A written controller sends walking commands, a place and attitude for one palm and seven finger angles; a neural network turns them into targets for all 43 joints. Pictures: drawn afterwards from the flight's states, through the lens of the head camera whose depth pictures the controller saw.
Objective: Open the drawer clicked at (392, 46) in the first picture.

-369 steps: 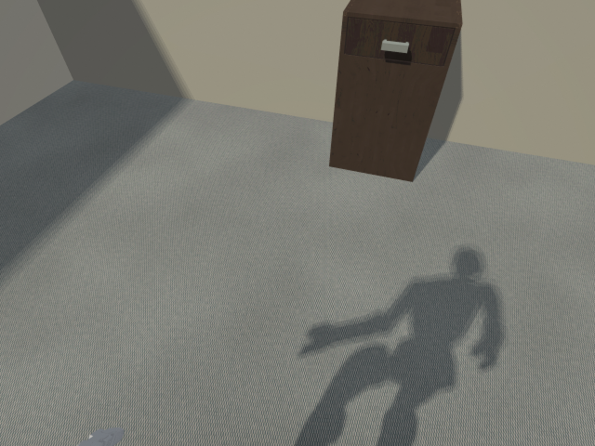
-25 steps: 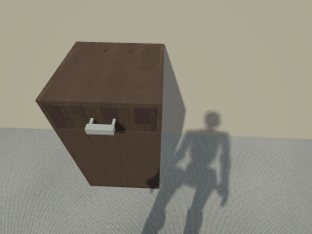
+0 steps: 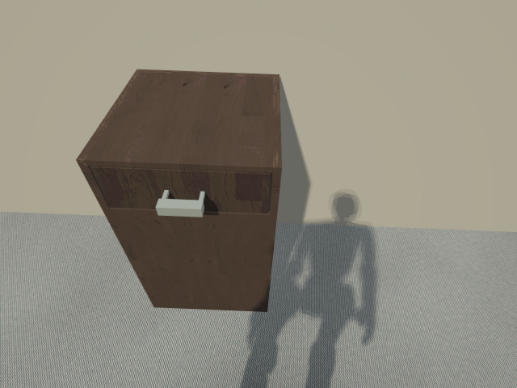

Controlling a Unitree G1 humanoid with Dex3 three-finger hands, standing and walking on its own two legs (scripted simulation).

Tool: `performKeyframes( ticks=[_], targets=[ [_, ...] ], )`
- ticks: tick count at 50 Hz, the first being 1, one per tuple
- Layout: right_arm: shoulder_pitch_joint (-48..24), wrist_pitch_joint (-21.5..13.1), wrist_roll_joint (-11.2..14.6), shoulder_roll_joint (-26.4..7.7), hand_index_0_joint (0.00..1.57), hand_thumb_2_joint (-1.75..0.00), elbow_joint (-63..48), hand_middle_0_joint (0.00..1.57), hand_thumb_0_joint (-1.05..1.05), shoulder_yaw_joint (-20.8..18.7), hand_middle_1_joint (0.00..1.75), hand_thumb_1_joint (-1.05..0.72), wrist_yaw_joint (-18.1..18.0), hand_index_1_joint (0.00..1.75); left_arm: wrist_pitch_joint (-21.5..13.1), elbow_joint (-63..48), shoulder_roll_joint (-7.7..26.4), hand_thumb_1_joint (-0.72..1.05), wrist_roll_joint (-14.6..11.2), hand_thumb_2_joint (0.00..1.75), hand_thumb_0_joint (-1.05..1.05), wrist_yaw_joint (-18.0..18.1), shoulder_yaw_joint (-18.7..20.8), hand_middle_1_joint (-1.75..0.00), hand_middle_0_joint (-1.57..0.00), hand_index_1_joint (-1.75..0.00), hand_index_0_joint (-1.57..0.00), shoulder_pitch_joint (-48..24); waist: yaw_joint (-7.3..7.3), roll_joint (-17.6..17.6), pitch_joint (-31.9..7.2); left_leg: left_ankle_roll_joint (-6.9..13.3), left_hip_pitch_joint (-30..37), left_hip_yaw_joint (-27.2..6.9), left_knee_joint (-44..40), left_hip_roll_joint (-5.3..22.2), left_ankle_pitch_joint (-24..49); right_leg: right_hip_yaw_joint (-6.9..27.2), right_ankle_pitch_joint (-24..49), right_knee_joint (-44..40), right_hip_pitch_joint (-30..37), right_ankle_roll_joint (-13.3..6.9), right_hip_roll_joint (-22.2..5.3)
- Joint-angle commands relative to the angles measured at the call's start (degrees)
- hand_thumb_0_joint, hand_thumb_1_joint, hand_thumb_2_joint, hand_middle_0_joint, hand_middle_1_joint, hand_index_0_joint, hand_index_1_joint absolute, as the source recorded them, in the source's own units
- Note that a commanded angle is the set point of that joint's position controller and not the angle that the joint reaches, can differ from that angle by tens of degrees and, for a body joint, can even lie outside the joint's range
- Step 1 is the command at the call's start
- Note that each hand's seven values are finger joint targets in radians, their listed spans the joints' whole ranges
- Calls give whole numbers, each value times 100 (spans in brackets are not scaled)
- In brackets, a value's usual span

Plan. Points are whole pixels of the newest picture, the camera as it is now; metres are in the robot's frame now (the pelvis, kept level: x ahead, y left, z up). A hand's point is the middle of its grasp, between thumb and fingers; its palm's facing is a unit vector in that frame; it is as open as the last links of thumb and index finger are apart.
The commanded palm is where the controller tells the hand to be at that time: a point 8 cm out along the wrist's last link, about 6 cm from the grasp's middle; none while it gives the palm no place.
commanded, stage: look again from close up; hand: left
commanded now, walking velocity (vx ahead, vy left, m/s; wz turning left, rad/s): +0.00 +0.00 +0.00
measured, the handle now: (182, 200) +0.53 +0.22 -0.08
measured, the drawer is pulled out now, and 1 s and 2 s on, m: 0.00 0.00 0.00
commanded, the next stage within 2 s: raise the hand with hooked fingers in 0.26 s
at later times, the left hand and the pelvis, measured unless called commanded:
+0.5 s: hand out of the picture +0.10 +0.21 -0.11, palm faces -0.05 -0.87 -0.49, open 7.3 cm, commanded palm +0.11 +0.23 -0.05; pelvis +0.00 +0.01 +0.00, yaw -1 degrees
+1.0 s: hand (129, 346) +0.19 +0.21 -0.02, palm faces +0.10 -0.05 -0.99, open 9.8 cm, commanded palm +0.17 +0.21 +0.02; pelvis +0.00 -0.04 -0.04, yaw +1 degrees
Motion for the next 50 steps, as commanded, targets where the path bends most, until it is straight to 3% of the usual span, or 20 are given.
performKeyframes(
  ticks=[1, 5, 17, 18, 19, 20, 21, 22, 23, 26, 27, 31, 34, 37, 38, 40, 41, 44, 47, 50],
  targets=[
    [290, -86, -11, -511, 20, -90, -208, 20, 0, 16, 30, -90, -19, 30, -47, -231, 444, 90, 12, 90, 0, -49, 25, -30, -20, -30, -20, 334, 56, 698, 988, 260, -1097, -967, -1711, 739, -535, 397, -51, -363, -109, -104, -347],
    [408, -87, -12, -565, 20, -90, -193, 20, 0, 21, 30, -90, -11, 30, -50, -223, 430, 90, 6, 90, 0, -73, 8, -30, -20, -30, -20, 402, 62, 22, 900, 264, -1023, -958, -1785, 644, -928, 478, -97, -414, -123, -105, -403],
    [675, -156, 10, -374, 20, -90, 182, 20, 0, 108, 30, -90, -29, 30, -114, -105, 395, 90, -41, 90, 0, -49, 2, -30, -20, -30, -20, 413, 17, -100, 485, 242, -382, -680, -1408, 508, 500, 619, 468, -500, -37, -88, -569],
    [-117, -161, 63, -650, 20, -90, -264, 20, 0, 34, 30, -90, 40, 30, -214, 18, 721, 90, 16, 90, 0, 177, 0, -30, -20, -30, -20, 664, 248, -1099, 825, 3, -920, -427, -246, 590, 1093, 815, 2174, -636, -187, 40, -873],
    [-22, -1025, 372, -1541, 20, -90, -2199, 20, 0, -32, 30, -90, -276, 30, -1210, -8432, 2317, 88, 807, 89, 0, 223, -199, -32, -20, -32, -20, -3743, -470, 641, -2148, 199, 757, -382, -911, 9, 1647, 1057, 1474, -55, 181, -122, -116],
    [-680, -1576, 371, -1119, 20, -90, -1810, 20, 0, 33, 30, -90, -518, 30, -701, -6839, 2183, 85, 924, 88, 0, 682, 121, -33, -20, -33, -20, -1533, 42, 1364, -1788, 66, 962, -388, -956, 177, 2286, 563, 539, 245, -181, -211, -91],
    [-522, -1773, 408, -1154, 20, -90, -1402, 20, 0, -142, 30, -90, -529, 30, -319, -6599, 1694, 83, 566, 87, 0, 1009, 64, -34, -21, -34, -21, -1209, -79, 1368, -1267, -183, 409, -415, -1065, 197, 1591, 292, -105, 421, -575, -111, -82],
    [-408, -1820, 471, -804, 20, -90, -1376, 20, 0, -115, 30, -90, -504, 30, 236, -5692, 634, 81, 771, 86, 0, 1075, -478, -36, -21, -36, -21, 556, -58, 885, -836, -146, 48, -543, -1076, 252, 1396, 209, -160, 442, -808, -48, -98],
    [-628, -1876, 472, -897, 20, -90, -1830, 20, 0, -103, 30, -90, -446, 30, 252, -6761, 604, 78, 956, 85, 0, 1105, -715, -37, -21, -37, -21, -216, -82, 757, -371, -151, -274, -606, -953, 177, 1272, 140, 55, 375, -869, -25, -138],
    [-905, -1826, 135, -1264, 20, -90, -2350, 20, 0, -150, 30, -90, -312, 30, 295, -6998, 969, 71, 2449, 82, 0, 1470, -755, -42, -21, -42, -21, 251, -196, 144, -418, -64, -677, -778, -305, 17, 1327, 291, 224, 366, -1395, -162, -1],
    [-883, -1682, 25, -1264, 20, -90, -2534, 20, 0, -208, 30, -90, -228, 30, 359, -6788, 947, 69, 2987, 81, 0, 1595, -770, -43, -22, -43, -22, 485, -151, -378, -534, -64, -790, -742, -93, -13, 1580, 212, 162, 433, -1533, -165, 61],
    [-1526, -671, -124, -1239, 20, -90, -3312, 20, 0, -447, 30, -90, 259, 30, 489, -5759, 652, 60, 4597, 77, 0, 1770, -668, -50, -22, -50, -22, 3106, 627, -1437, -315, -134, -1507, -317, 181, -145, 1562, 526, 292, 383, -1320, -292, 122],
    [-1961, -141, -67, -1138, 20, -90, -3840, 20, 0, -362, 30, -90, 463, 30, -28, -6325, 1143, 53, 5258, 74, 0, 1901, -284, -54, -23, -54, -23, 2762, 777, -1436, -671, -141, -1775, -99, 313, -280, 1396, 788, 1010, 681, -924, -298, 90],
    [-2066, 163, -197, -1074, 20, -90, -4096, 20, 0, -342, 30, -90, 526, 30, -277, -7328, 1829, 46, 5816, 71, 0, 2310, 256, -58, -23, -58, -23, 1776, 813, -428, -1153, -85, -1697, -55, 531, -382, 1243, 1160, 1068, 866, -977, -338, 95],
    [-1955, 208, -229, -1007, 20, -90, -4154, 20, 0, -347, 30, -90, 510, 30, -307, -7513, 1930, 43, 5951, 70, 0, 2491, 406, -60, -23, -60, -23, 1491, 773, 92, -1480, -56, -1459, -53, 657, -408, 1310, 1221, 1115, 949, -1056, -350, 105],
    [-1738, 268, -285, -964, 20, -90, -4104, 20, 0, -364, 30, -90, 446, 30, -416, -8093, 2151, 39, 6180, 68, 0, 2790, 503, -63, -24, -63, -24, 483, 600, 519, -2079, -13, -1086, -172, 1020, -396, 1562, 1487, 1228, 1152, -1529, -372, 107],
    [-1654, 311, -354, -970, 20, -90, -4001, 20, 0, -371, 30, -90, 399, 30, -459, -8520, 2364, 36, 6253, 67, 0, 2903, 556, -64, -24, -64, -24, -308, 408, 473, -2219, 13, -981, -310, 1227, -383, 1466, 1585, 1006, 1199, -1831, -342, 88],
    [-1621, 213, -334, -995, 20, -90, -3913, 20, 0, -369, 30, -90, 299, 30, -621, -8579, 2175, 29, 6110, 64, 0, 2991, 260, -69, -24, -69, -24, -920, 77, 783, -2164, 55, -778, -295, 1658, -369, 1104, 1582, 448, 1128, -2590, -305, 3],
    [-1697, 114, -387, -1004, 20, -90, -3813, 20, 0, -326, 30, -90, 299, 30, -777, -8252, 2108, 22, 6012, 61, 0, 2886, 155, -74, -25, -74, -25, -1151, -109, 133, -1655, 101, -1240, -363, 1864, -381, 758, 1499, 310, 1065, -2754, -202, -38],
    [-1783, 202, -356, -971, 20, -90, -3768, 20, 0, -259, 30, -90, 310, 30, -469, -7438, 2209, 15, 5971, 58, 0, 2569, 256, -78, -25, -78, -25, -743, 70, -448, -1478, 105, -1882, -294, 1600, -416, 733, 1456, 991, 875, -1771, -71, -120]
  ],
)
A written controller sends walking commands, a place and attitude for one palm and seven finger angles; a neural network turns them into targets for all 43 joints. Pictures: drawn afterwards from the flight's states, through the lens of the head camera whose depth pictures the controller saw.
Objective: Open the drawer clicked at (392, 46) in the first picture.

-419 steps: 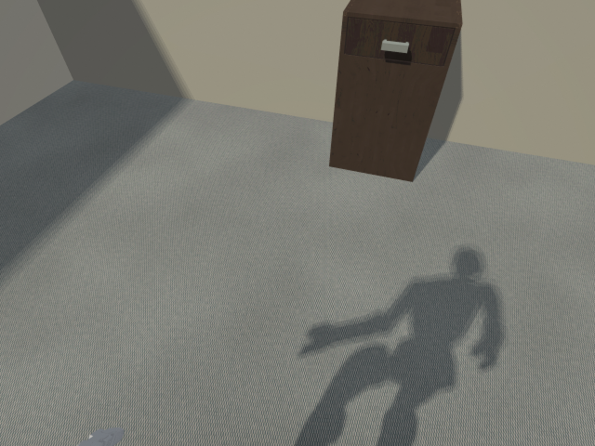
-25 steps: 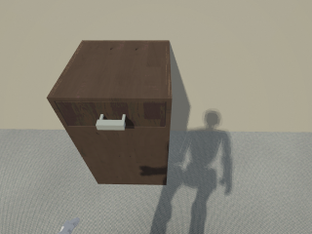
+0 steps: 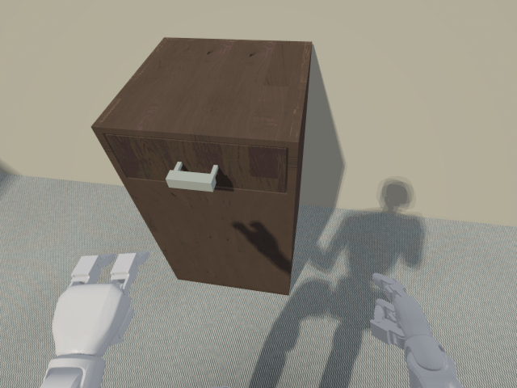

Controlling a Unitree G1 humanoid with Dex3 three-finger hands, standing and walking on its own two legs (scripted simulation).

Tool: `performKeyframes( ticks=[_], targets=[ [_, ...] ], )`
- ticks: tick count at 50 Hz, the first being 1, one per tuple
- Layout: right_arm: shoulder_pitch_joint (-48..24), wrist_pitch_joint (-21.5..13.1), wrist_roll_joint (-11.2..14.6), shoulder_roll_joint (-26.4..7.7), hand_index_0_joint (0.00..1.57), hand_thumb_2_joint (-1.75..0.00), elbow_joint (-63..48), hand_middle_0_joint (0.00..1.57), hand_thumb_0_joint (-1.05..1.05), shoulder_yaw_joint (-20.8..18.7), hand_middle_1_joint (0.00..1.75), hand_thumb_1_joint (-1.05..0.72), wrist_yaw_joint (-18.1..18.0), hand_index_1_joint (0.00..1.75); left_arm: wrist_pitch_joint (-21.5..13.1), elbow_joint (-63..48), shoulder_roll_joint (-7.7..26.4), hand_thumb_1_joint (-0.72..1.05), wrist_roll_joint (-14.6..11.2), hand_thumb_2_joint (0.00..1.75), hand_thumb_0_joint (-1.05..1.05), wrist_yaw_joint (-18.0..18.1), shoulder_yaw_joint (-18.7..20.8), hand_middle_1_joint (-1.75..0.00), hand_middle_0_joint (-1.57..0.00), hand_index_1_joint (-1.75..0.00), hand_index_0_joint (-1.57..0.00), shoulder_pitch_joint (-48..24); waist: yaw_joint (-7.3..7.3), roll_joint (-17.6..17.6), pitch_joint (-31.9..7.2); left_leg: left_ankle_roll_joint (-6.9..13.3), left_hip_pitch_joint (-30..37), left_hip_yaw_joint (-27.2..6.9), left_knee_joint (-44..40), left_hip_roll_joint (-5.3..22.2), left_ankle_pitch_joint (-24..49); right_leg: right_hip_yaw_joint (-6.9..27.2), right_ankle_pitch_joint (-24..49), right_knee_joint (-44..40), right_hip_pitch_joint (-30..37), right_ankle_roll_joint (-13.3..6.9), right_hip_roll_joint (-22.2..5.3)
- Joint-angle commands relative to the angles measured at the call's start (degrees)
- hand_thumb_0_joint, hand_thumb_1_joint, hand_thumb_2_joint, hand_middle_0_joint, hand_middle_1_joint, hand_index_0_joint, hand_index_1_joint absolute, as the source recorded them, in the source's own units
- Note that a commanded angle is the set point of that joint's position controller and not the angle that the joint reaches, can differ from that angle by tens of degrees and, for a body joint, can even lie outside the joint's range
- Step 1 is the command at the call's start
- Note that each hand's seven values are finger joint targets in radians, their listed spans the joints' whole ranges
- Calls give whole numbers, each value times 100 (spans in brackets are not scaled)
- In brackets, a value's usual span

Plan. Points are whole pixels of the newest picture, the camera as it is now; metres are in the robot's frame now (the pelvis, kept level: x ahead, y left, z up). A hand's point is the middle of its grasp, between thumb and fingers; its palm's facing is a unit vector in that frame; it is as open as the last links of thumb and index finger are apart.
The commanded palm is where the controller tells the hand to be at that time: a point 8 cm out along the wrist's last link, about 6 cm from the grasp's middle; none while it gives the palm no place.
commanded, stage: raise the hand with hooked fingers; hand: left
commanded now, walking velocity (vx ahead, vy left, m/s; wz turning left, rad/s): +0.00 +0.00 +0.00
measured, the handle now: (194, 173) +0.53 +0.25 -0.03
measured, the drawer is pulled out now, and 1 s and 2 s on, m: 0.00 0.00 0.00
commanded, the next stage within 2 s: move the hooked fingers above the handle in 1.26 s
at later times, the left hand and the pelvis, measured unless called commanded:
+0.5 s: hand (145, 232) +0.30 +0.23 +0.08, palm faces +0.18 -0.08 -0.98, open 12.7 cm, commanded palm +0.27 +0.23 +0.13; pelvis +0.00 +0.02 +0.03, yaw -9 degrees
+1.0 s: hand (119, 188) +0.34 +0.28 +0.12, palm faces +0.04 -0.08 -1.00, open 13.8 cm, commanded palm +0.31 +0.28 +0.18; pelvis +0.00 +0.08 +0.05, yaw -8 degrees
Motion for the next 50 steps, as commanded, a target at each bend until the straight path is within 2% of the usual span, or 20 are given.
performKeyframes(
  ticks=[1, 3, 6, 8, 9, 12, 14, 16, 19, 20, 21, 22, 26, 27, 31, 34, 39, 43, 47, 50],
  targets=[
    [-211, -95, 82, -574, 20, -90, -637, 20, 0, -160, 30, -90, -97, 30, 305, -663, 717, 13, -162, 57, 0, -114, 405, -80, -25, -80, -25, -763, -570, -429, -708, 368, 304, -169, -491, -528, 1598, 1595, 2514, -1563, 1238, 340, -79],
    [-155, -26, 259, -561, 20, -90, -684, 20, 0, -85, 30, -90, -175, 30, 737, -470, 866, 8, -414, 55, 0, -495, 489, -82, -26, -82, -26, -348, -342, -816, -958, 292, 141, -116, -895, -531, 1709, 1726, 3485, -1647, 2298, 496, -182],
    [-250, -16, 331, -582, 20, -90, -655, 20, 0, 43, 30, -90, -267, 30, 943, -455, 1142, 1, -682, 52, 0, -951, 713, -87, -26, -87, -26, -65, -207, -1068, -1174, 255, 80, -135, -1159, -555, 1666, 1888, 4343, -1539, 3159, 629, -319],
    [-234, -55, 293, -546, 20, -90, -569, 20, 0, 44, 30, -90, -293, 30, 791, -905, 1175, -3, -690, 50, 0, -1052, 759, -90, -27, -90, -27, -83, -173, -768, -1154, 262, 120, -233, -1296, -566, 1657, 1843, 4502, -1532, 3274, 633, -394],
    [-260, -80, 274, -549, 20, -90, -543, 20, 0, 22, 30, -90, -302, 30, 683, -1138, 1132, -6, -656, 49, 0, -1040, 750, -92, -27, -92, -27, -173, -184, -552, -1040, 284, 182, -271, -1365, -567, 1626, 1782, 4187, -1595, 3105, 575, -352],
    [-228, -228, 221, -505, 20, -90, -540, 20, 0, -54, 30, -90, -371, 30, 285, -1564, 1095, -13, -583, 46, 0, -726, 828, -96, -27, -96, -27, -834, -319, -270, -650, 346, 262, -380, -1388, -586, 1282, 1781, 2589, -1941, 2477, 485, -286],
    [-110, -350, 197, -501, 20, -90, -446, 20, 0, -151, 30, -90, -375, 30, 19, -1441, 1144, -17, -472, 44, 0, -413, 1027, -99, -28, -99, -28, -925, -340, -214, -689, 362, 360, -416, -1323, -620, 1315, 1736, 2235, -1953, 2230, 419, -223],
    [-67, -367, 193, -537, 20, -90, -397, 20, 0, -258, 30, -90, -355, 30, 24, -1362, 1286, -22, -361, 42, 0, -80, 1267, -102, -28, -102, -28, -1000, -295, -245, -1075, 363, 395, -410, -1267, -663, 1562, 1658, 2573, -1782, 2332, 397, -181],
    [25, -335, 273, -599, 20, -90, -261, 20, 0, -401, 30, -90, -293, 30, 413, -1079, 1106, -29, -347, 39, 0, 153, 1167, -107, -29, -107, -29, -1171, -309, -19, -1644, 317, 591, -295, -1288, -683, 2049, 1503, 3846, -1518, 2689, 400, -186],
    [-10, -315, 320, -615, 20, -90, -241, 20, 0, -427, 30, -90, -286, 30, 623, -962, 1004, -31, -418, 38, 0, 131, 1025, -108, -29, -108, -29, -1252, -336, -94, -1625, 308, 617, -235, -1330, -677, 2074, 1454, 4083, -1538, 2768, 440, -208],
    [-68, -289, 377, -634, 20, -90, -236, 20, 0, -425, 30, -90, -268, 30, 850, -883, 945, -34, -488, 37, 0, 54, 918, -110, -29, -110, -29, -1441, -358, -237, -1639, 305, 613, -227, -1390, -692, 2069, 1425, 4086, -1578, 2888, 459, -202],
    [-132, -289, 441, -643, 20, -90, -229, 20, 0, -430, 30, -90, -289, 30, 1061, -790, 788, -36, -581, 36, 0, -73, 659, -111, -29, -111, -29, -1551, -398, -280, -1386, 313, 636, -170, -1480, -680, 1955, 1397, 3932, -1701, 2868, 507, -214],
    [-412, -233, 568, -712, 20, -90, -302, 20, 0, -303, 30, -90, -460, 30, 1662, -824, 846, -45, -666, 32, 0, -761, 135, -117, -30, -117, -30, -2420, -473, -587, -849, 393, 1000, -108, -1861, -606, 1859, 1217, 2804, -2122, 2760, 523, -135],
    [-442, -227, 565, -700, 20, -90, -320, 20, 0, -256, 30, -90, -501, 30, 1718, -847, 879, -48, -608, 31, 0, -921, 12, -118, -30, -118, -30, -2685, -469, -399, -679, 409, 1177, -93, -1958, -586, 1797, 1131, 2358, -2228, 2610, 501, -120],
    [-365, -202, 506, -656, 20, -90, -339, 20, 0, -126, 30, -90, -598, 30, 1628, -766, 1251, -50, -393, 30, 0, -1325, 174, -120, -30, -120, -30, -3458, -388, -208, -518, 410, 1624, -177, -2238, -528, 1782, 849, 1734, -2384, 2506, 410, -32],
    [-291, -205, 507, -567, 20, -90, -318, 20, 0, -59, 30, -90, -598, 30, 1482, -545, 1258, -50, -300, 30, 0, -1437, 220, -120, -30, -120, -30, -3772, -341, 110, -427, 350, 1840, -248, -2403, -510, 1865, 704, 1708, -2410, 2499, 330, 37],
    [-212, -176, 560, -555, 20, -90, -283, 20, 0, -13, 30, -90, -575, 30, 1473, -174, 1203, -50, -348, 30, 0, -1636, 76, -120, -30, -120, -30, -4607, -422, 332, -187, 254, 2038, -350, -2654, -439, 1892, 537, 1557, -2553, 2401, 256, 115],
    [-106, -191, 575, -598, 20, -90, -273, 20, 0, 7, 30, -90, -573, 30, 1457, -39, 1242, -50, -387, 30, 0, -1884, -80, -120, -30, -120, -30, -5301, -479, 389, -314, 216, 2222, -480, -2791, -395, 1991, 446, 1531, -2618, 2477, 217, 130],
    [78, -178, 558, -634, 20, -90, -329, 20, 0, -35, 30, -90, -467, 30, 1316, 150, 989, -50, -479, 30, 0, -2196, -198, -120, -30, -120, -30, -4592, -406, 221, -435, 172, 2296, -563, -2778, -336, 2522, 399, 1833, -2603, 2611, 191, 144],
    [138, -178, 515, -676, 20, -90, -377, 20, 0, -64, 30, -90, -410, 30, 1085, -178, 1156, -50, -538, 30, 0, -2257, -4, -120, -30, -120, -30, -4372, -344, 160, -560, 170, 2353, -597, -2768, -315, 2895, 409, 2103, -2623, 2740, 193, 136]
  ],
)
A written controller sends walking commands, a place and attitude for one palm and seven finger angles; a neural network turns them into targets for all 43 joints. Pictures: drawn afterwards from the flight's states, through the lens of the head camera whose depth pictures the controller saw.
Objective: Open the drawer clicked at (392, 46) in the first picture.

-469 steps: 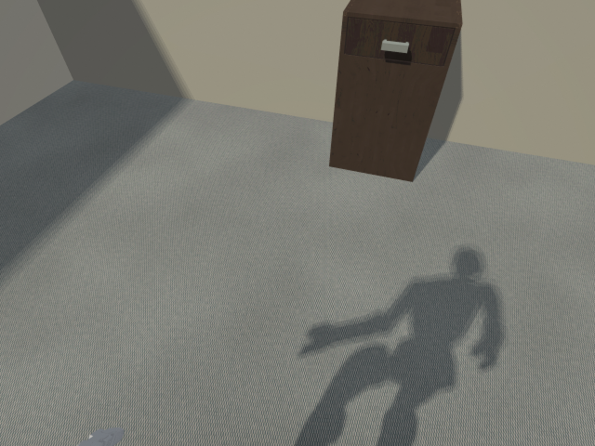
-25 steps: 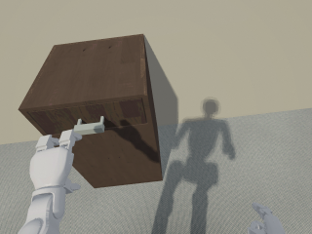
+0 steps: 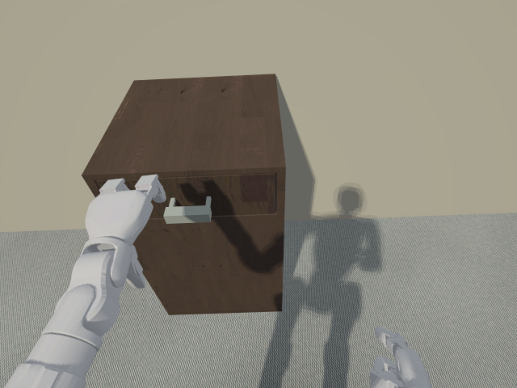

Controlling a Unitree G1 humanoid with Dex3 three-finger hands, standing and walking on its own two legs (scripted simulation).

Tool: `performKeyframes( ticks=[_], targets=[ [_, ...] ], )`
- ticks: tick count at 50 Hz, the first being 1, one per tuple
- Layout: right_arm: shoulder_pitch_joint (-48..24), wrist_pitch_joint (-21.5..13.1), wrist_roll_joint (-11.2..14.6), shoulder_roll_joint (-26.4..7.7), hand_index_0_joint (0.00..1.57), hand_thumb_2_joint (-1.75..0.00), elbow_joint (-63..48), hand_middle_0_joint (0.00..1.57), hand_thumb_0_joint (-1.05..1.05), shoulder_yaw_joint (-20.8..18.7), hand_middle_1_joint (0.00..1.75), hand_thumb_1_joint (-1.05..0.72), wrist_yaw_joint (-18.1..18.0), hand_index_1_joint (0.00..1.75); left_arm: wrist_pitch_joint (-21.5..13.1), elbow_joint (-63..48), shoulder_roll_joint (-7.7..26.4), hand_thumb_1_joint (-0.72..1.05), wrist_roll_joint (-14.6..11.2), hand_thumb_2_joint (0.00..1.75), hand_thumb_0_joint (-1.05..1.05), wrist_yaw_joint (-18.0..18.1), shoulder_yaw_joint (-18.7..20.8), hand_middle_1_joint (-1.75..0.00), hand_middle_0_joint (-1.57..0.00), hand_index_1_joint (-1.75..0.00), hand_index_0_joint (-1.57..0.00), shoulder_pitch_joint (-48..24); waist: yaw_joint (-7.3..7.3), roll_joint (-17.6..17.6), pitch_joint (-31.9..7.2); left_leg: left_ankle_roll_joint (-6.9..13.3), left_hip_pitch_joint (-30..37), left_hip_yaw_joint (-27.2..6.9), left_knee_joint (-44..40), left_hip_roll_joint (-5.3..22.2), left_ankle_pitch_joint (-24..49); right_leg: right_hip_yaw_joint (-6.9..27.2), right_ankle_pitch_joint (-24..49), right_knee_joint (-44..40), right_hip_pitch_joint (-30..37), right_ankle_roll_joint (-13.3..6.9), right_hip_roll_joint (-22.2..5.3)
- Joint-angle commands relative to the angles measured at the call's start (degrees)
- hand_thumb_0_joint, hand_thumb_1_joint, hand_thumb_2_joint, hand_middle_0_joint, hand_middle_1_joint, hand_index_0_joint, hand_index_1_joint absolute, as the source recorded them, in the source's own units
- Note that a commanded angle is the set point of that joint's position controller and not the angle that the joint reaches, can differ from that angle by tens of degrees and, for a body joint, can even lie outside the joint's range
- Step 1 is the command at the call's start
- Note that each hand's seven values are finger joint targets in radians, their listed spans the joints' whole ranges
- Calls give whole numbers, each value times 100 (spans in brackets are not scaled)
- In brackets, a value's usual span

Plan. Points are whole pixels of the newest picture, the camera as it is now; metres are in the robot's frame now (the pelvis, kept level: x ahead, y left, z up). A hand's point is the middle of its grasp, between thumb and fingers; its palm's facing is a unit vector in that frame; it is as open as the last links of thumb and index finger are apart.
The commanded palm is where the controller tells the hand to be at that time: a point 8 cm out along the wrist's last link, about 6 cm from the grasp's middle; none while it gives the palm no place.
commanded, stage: raise the hand with hooked fingers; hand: left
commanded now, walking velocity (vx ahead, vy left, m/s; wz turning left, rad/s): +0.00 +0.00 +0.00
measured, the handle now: (189, 207) +0.50 +0.25 -0.08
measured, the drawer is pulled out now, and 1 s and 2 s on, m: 0.00 0.00 0.00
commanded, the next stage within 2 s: move the hooked fingers above the handle in 0.26 s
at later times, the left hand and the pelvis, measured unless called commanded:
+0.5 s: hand (150, 233) +0.33 +0.23 +0.06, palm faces +0.00 -0.07 -1.00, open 13.8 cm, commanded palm +0.31 +0.24 +0.12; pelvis +0.02 -0.01 +0.00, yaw +0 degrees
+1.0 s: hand (172, 219) +0.38 +0.22 +0.03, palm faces -0.02 -0.04 -1.00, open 13.8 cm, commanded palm +0.36 +0.23 +0.09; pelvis +0.02 -0.03 -0.01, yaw +0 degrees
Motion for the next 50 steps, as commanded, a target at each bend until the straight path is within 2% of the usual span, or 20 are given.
performKeyframes(
  ticks=[1, 6, 7, 9, 11, 16, 19, 20, 23, 25, 26, 30, 33, 35, 37, 38, 41, 44, 46, 50],
  targets=[
    [-605, -276, -74, -810, 20, -90, -920, 20, 0, -326, 30, -90, -6, 30, -386, -1400, 990, -50, -9, 30, 0, 88, 665, -120, -30, -120, -30, -1097, 11, -136, -1221, -246, 138, -40, -616, 347, 1976, -478, 794, -271, 727, -373, 153],
    [-525, -346, -91, -823, 20, -90, -824, 20, 0, -386, 30, -90, 31, 30, -710, -1946, 1346, -50, 47, 30, 0, 505, 1090, -120, -30, -120, -30, -1342, 45, 60, -1423, -341, 251, -146, -567, 349, 2401, -465, 941, -232, 695, -396, 184],
    [-529, -366, -82, -801, 20, -90, -805, 20, 0, -399, 30, -90, 36, 30, -738, -1968, 1298, -50, 77, 30, 0, 603, 1073, -120, -30, -120, -30, -1379, 51, 222, -1457, -347, 325, -149, -526, 342, 2471, -453, 955, -222, 613, -398, 175],
    [-469, -387, -70, -798, 20, -90, -737, 20, 0, -440, 30, -90, 39, 30, -716, -1889, 1238, -50, 36, 30, 0, 755, 1073, -120, -30, -120, -30, -1284, 46, 280, -1545, -371, 394, -121, -491, 321, 2608, -457, 1068, -223, 604, -392, 178],
    [-447, -373, -50, -821, 20, -90, -676, 20, 0, -476, 30, -90, 67, 30, -597, -1761, 1222, -50, 28, 30, 0, 830, 1085, -120, -30, -120, -30, -1168, 21, 166, -1580, -383, 354, -82, -468, 309, 2660, -456, 1147, -223, 644, -388, 191],
    [-505, -314, 28, -881, 20, -90, -671, 20, 0, -475, 30, -90, 75, 30, -218, -1389, 866, -50, -78, 30, 0, 648, 667, -120, -30, -120, -30, -920, -91, -162, -1363, -316, 238, 22, -513, 311, 2471, -463, 1210, -294, 635, -345, 175],
    [-522, -249, 13, -906, 20, -90, -694, 20, 0, -452, 30, -90, 34, 30, -135, -1340, 949, -50, -85, 30, 0, 461, 610, -120, -30, -120, -30, -999, -125, -314, -1408, -219, 222, 108, -504, 276, 2282, -447, 1294, -324, 743, -319, 142],
    [-508, -222, 10, -918, 20, -90, -675, 20, 0, -429, 30, -90, 11, 30, -128, -1154, 1022, -50, -50, 30, 0, 414, 649, -120, -30, -120, -30, -1091, -158, -434, -1253, -191, 105, 141, -515, 266, 2143, -453, 1273, -343, 709, -316, 144],
    [-495, -205, -3, -893, 20, -90, -675, 20, 0, -410, 30, -90, -53, 30, -290, -947, 1177, -50, 14, 30, 0, 359, 786, -120, -30, -120, -30, -1381, -146, -488, -1212, -121, 3, 199, -479, 213, 1885, -417, 1199, -339, 696, -315, 141],
    [-492, -225, -32, -868, 20, -90, -700, 20, 0, -412, 30, -90, -83, 30, -491, -1034, 1365, -50, 62, 30, 0, 414, 955, -120, -30, -120, -30, -1554, -91, -263, -1422, -107, 33, 212, -393, 166, 2027, -362, 1412, -272, 788, -328, 128],
    [-484, -226, -46, -877, 20, -90, -711, 20, 0, -419, 30, -90, -103, 30, -579, -1051, 1583, -50, 62, 30, 0, 465, 1180, -120, -30, -120, -30, -1528, -41, -170, -1521, -105, -8, 206, -372, 144, 2003, -315, 1420, -255, 894, -330, 127],
    [-434, -246, -36, -800, 20, -90, -649, 20, 0, -445, 30, -90, -132, 30, -802, -719, 1363, -50, 81, 30, 0, 660, 1081, -120, -30, -120, -30, -1705, -120, -64, -1486, -86, -172, 287, -204, 100, 2040, -293, 1665, -151, 710, -321, 119],
    [-337, -241, -8, -842, 20, -90, -592, 20, 0, -471, 30, -90, -150, 30, -793, -288, 1474, -50, 79, 30, 0, 729, 1166, -120, -30, -120, -30, -1852, -174, -242, -1493, -66, -416, 323, -123, 78, 1850, -263, 1635, -105, 660, -297, 120],
    [-305, -232, 11, -860, 20, -90, -591, 20, 0, -493, 30, -90, -158, 30, -754, -57, 1346, -50, 99, 30, 0, 724, 1004, -120, -30, -120, -30, -1957, -235, -399, -1544, -50, -490, 362, -32, 71, 1812, -278, 1702, -46, 576, -271, 110],
    [-220, -243, 11, -888, 20, -90, -592, 20, 0, -531, 30, -90, -159, 30, -767, -31, 1236, -50, 102, 30, 0, 699, 836, -120, -30, -120, -30, -2201, -291, -330, -1753, -29, -444, 383, 44, 72, 1784, -264, 1670, -8, 528, -255, 99],
    [-202, -240, 9, -895, 20, -90, -594, 20, 0, -542, 30, -90, -167, 30, -783, 43, 1300, -50, 91, 30, 0, 698, 862, -120, -30, -120, -30, -2240, -297, -279, -1776, -19, -472, 395, 93, 63, 1780, -236, 1732, 13, 535, -255, 93],
    [-97, -215, -17, -933, 20, -90, -582, 20, 0, -579, 30, -90, -187, 30, -894, 120, 1480, -50, 81, 30, 0, 686, 998, -120, -30, -120, -30, -2363, -297, -472, -2094, 4, -620, 384, 195, 39, 1847, -167, 2010, 110, 732, -226, 68],
    [-2, -213, -16, -917, 20, -90, -535, 20, 0, -610, 30, -90, -186, 30, -1033, 328, 1429, -50, 121, 30, 0, 758, 993, -120, -30, -120, -30, -2470, -319, -354, -1995, 6, -713, 390, 273, 66, 1860, -210, 2016, 214, 488, -239, 75],
    [90, -197, -33, -954, 20, -90, -514, 20, 0, -635, 30, -90, -184, 30, -1100, 437, 1775, -50, 160, 30, 0, 871, 1348, -120, -30, -120, -30, -2421, -235, -376, -2155, 8, -832, 372, 301, 64, 1959, -163, 2119, 275, 630, -259, 89],
    [162, -175, -6, -908, 20, -90, -525, 20, 0, -660, 30, -90, -143, 30, -1070, 715, 1600, -50, 194, 30, 0, 1080, 1309, -120, -30, -120, -30, -2281, -233, -284, -2154, -12, -1000, 430, 352, 73, 1979, -184, 2265, 368, 566, -258, 82]
  ],
)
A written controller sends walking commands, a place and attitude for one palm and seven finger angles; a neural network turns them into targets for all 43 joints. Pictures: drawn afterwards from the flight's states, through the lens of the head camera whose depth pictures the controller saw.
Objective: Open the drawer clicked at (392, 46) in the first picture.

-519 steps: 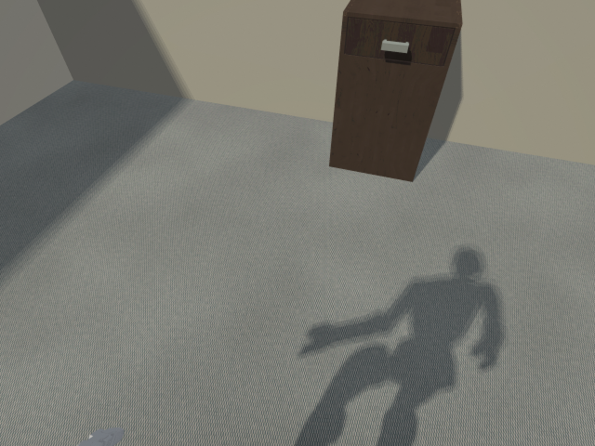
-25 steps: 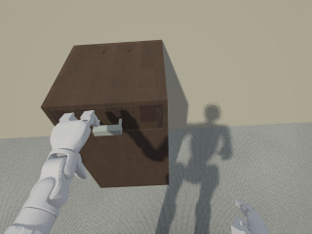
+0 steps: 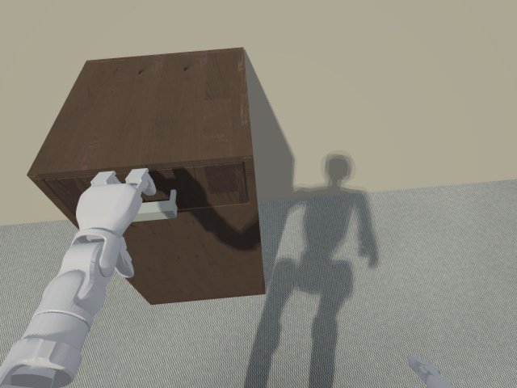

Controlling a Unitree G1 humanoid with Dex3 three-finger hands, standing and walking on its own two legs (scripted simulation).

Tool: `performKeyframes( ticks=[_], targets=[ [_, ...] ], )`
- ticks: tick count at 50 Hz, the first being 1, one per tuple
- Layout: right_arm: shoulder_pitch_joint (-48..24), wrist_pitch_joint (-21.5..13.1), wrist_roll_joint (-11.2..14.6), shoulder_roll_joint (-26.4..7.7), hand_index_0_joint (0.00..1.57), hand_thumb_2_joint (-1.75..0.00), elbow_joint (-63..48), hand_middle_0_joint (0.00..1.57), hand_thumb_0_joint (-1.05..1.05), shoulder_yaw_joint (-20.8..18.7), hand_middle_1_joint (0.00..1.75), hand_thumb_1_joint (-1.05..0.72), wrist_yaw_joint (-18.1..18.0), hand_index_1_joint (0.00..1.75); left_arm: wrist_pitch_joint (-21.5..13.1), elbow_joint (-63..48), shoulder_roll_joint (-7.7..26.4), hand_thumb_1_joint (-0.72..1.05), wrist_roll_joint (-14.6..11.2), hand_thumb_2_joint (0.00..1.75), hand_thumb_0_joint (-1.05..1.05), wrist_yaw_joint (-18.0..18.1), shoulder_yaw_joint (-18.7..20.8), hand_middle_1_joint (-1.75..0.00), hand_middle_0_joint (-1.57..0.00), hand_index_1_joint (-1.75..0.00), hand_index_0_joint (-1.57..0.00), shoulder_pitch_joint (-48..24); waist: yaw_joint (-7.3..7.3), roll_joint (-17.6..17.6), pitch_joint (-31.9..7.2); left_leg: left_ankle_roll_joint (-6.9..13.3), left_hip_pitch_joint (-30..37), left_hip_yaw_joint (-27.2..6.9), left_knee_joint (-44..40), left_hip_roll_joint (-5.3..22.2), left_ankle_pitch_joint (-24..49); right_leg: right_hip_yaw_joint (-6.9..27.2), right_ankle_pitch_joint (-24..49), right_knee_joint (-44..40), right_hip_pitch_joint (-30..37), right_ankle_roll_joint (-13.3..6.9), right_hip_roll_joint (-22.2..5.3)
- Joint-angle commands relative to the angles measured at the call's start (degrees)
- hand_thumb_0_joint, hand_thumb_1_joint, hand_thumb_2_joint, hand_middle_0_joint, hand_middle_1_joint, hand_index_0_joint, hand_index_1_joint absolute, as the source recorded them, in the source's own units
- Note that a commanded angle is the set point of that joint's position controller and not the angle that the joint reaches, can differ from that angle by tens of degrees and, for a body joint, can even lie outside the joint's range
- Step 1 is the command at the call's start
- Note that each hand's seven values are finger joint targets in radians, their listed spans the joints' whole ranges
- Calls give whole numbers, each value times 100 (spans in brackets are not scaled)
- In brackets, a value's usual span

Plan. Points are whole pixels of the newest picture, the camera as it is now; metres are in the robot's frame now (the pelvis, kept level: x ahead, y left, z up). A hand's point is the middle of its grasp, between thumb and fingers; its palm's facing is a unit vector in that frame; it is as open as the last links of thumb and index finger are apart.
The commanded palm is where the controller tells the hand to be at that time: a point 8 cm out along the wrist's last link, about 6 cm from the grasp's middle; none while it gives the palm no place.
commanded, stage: move the hooked fingers above the handle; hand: left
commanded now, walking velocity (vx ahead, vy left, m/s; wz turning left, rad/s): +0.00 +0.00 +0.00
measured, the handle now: (152, 203) +0.48 +0.28 -0.07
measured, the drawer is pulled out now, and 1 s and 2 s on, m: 0.00 0.00 0.00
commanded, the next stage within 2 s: lower the fingers behind the handle in 1.56 s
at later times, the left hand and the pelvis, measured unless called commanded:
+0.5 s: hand (130, 212) +0.40 +0.27 +0.01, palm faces -0.03 -0.01 -1.00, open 13.8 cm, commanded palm +0.38 +0.27 +0.07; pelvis -0.01 +0.02 -0.01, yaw -1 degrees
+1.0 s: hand (139, 206) +0.43 +0.28 -0.01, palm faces -0.04 -0.03 -1.00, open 13.8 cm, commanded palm +0.41 +0.27 +0.04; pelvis -0.01 +0.03 -0.02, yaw -2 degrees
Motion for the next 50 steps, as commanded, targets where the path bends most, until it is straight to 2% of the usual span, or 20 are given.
performKeyframes(
  ticks=[1, 4, 6, 7, 8, 9, 11, 16, 21, 24, 27, 28, 32, 34, 37, 39, 42, 46, 47, 50],
  targets=[
    [-175, -205, 0, -643, 20, -90, -709, 20, 0, -210, 30, -90, -20, 30, 70, -722, 1615, -50, 29, 30, 0, 468, 942, -120, -30, -120, -30, -1676, 48, -298, -1768, 220, -119, 483, -150, -159, 2293, -66, 2479, -183, 1549, -61, -157],
    [-94, -207, 12, -659, 20, -90, -720, 20, 0, -240, 30, -90, 16, 30, 168, -596, 1407, -50, 67, 30, 0, 543, 747, -120, -30, -120, -30, -1740, 12, -229, -1865, 220, -40, 508, -126, -119, 2350, -110, 2388, -151, 1398, -68, -133],
    [-28, -189, 25, -690, 20, -90, -691, 20, 0, -243, 30, -90, 17, 30, 235, -423, 1390, -50, 85, 30, 0, 561, 670, -120, -30, -120, -30, -1973, -82, -262, -1827, 223, -73, 493, -121, -105, 2282, -140, 2228, -159, 1291, -74, -120],
    [27, -206, 39, -692, 20, -90, -681, 20, 0, -242, 30, -90, 17, 30, 238, -350, 1200, -50, 57, 30, 0, 542, 466, -120, -30, -120, -30, -2144, -167, -327, -1761, 241, -68, 493, -110, -98, 2153, -157, 2112, -179, 1178, -52, -121],
    [83, -204, 42, -723, 20, -90, -642, 20, 0, -261, 30, -90, 6, 30, 220, -213, 1404, -50, 89, 30, 0, 546, 630, -120, -30, -120, -30, -2202, -159, -385, -1728, 245, -99, 490, -98, -80, 2126, -163, 2046, -174, 1120, -61, -109],
    [103, -204, 23, -733, 20, -90, -629, 20, 0, -265, 30, -90, -2, 30, 186, -245, 1327, -50, 104, 30, 0, 544, 512, -120, -30, -120, -30, -2422, -222, -361, -1811, 254, -59, 495, -71, -82, 2116, -158, 2040, -168, 1078, -44, -118],
    [183, -206, -6, -741, 20, -90, -608, 20, 0, -277, 30, -90, -20, 30, 83, -281, 1454, -50, 134, 30, 0, 569, 580, -120, -30, -120, -30, -2675, -221, -328, -2045, 263, -30, 455, -39, -92, 2168, -136, 2033, -128, 1134, -58, -116],
    [371, -207, -26, -714, 20, -90, -477, 20, 0, -298, 30, -90, -4, 30, -119, 131, 1385, -50, 245, 30, 0, 727, 548, -120, -30, -120, -30, -3091, -318, -77, -1919, 239, -16, 400, 70, -54, 2157, -222, 1737, -43, 637, -103, -86],
    [510, -167, -41, -747, 20, -90, -441, 20, 0, -278, 30, -90, 35, 30, -54, 911, 1578, -50, 339, 30, 0, 900, 711, -120, -30, -120, -30, -3249, -294, -164, -1872, 217, -393, 398, 135, -67, 1964, -241, 1547, 60, 490, -122, -62],
    [633, -167, -53, -758, 20, -90, -428, 20, 0, -294, 30, -90, 81, 30, -15, 1104, 1412, -50, 394, 30, 0, 960, 511, -120, -30, -120, -30, -3531, -369, 48, -1985, 199, -311, 400, 220, -29, 2102, -290, 1564, 137, 254, -133, -50],
    [796, -148, -87, -773, 20, -90, -408, 20, 0, -338, 30, -90, 106, 30, -44, 1205, 1299, -50, 379, 30, 0, 962, 422, -120, -30, -120, -30, -3725, -436, 7, -2330, 202, -176, 362, 339, 2, 2314, -279, 1650, 205, 197, -121, -22],
    [834, -137, -91, -783, 20, -90, -377, 20, 0, -335, 30, -90, 110, 30, -61, 1293, 1276, -50, 371, 30, 0, 960, 390, -120, -30, -120, -30, -3821, -475, -69, -2280, 208, -206, 364, 352, 15, 2265, -276, 1621, 193, 142, -114, -18],
    [973, -99, -121, -823, 20, -90, -311, 20, 0, -340, 30, -90, 96, 30, -169, 1512, 1536, -50, 390, 30, 0, 998, 560, -120, -30, -120, -30, -4124, -548, -216, -2310, 245, -491, 368, 439, 3, 2085, -231, 1596, 243, 108, -91, -23],
    [1019, -79, -135, -841, 20, -90, -285, 20, 0, -326, 30, -90, 108, 30, -182, 1704, 1621, -50, 428, 30, 0, 1046, 626, -120, -30, -120, -30, -4114, -533, -130, -2257, 242, -608, 376, 481, 0, 2063, -233, 1558, 286, 4, -100, -17],
    [1099, -48, -179, -856, 20, -90, -232, 20, 0, -335, 30, -90, 132, 30, -224, 1729, 1868, -50, 490, 30, 0, 1169, 797, -120, -30, -120, -30, -4352, -539, 126, -2461, 224, -648, 362, 596, 20, 2164, -228, 1574, 416, -112, -111, -6],
    [1152, -32, -215, -858, 20, -90, -212, 20, 0, -347, 30, -90, 169, 30, -232, 1744, 1882, -50, 513, 30, 0, 1224, 859, -120, -30, -120, -30, -4235, -462, 276, -2658, 197, -599, 362, 673, 34, 2476, -249, 1757, 522, -117, -132, 6],
    [1265, -3, -230, -851, 20, -90, -173, 20, 0, -390, 30, -90, 229, 30, -176, 1880, 1504, -50, 452, 30, 0, 1235, 622, -120, -30, -120, -30, -4122, -550, 356, -2837, 143, -366, 317, 792, 98, 2924, -304, 1852, 574, -309, -107, 41],
    [1281, 59, -235, -902, 20, -90, -129, 20, 0, -388, 30, -90, 249, 30, -63, 1945, 1609, -50, 370, 30, 0, 1242, 715, -120, -30, -120, -30, -4096, -550, -21, -2722, 186, -550, 328, 731, 103, 2765, -299, 1903, 499, -95, -97, 45],
    [1282, 77, -222, -912, 20, -90, -120, 20, 0, -395, 30, -90, 243, 30, -45, 1956, 1729, -50, 387, 30, 0, 1241, 798, -120, -30, -120, -30, -4037, -538, -48, -2763, 204, -563, 357, 733, 103, 2729, -258, 1958, 485, -31, -78, 34],
    [1218, 94, -196, -886, 20, -90, -163, 20, 0, -381, 30, -90, 235, 30, -60, 1811, 1581, -50, 391, 30, 0, 1202, 653, -120, -30, -120, -30, -4040, -537, 33, -2594, 208, -540, 348, 636, 113, 2579, -279, 1808, 416, -44, -91, 29]
  ],
)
